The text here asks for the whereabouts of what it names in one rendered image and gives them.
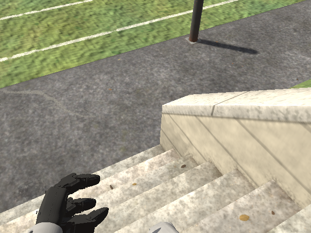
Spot stairs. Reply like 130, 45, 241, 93
0, 145, 311, 233

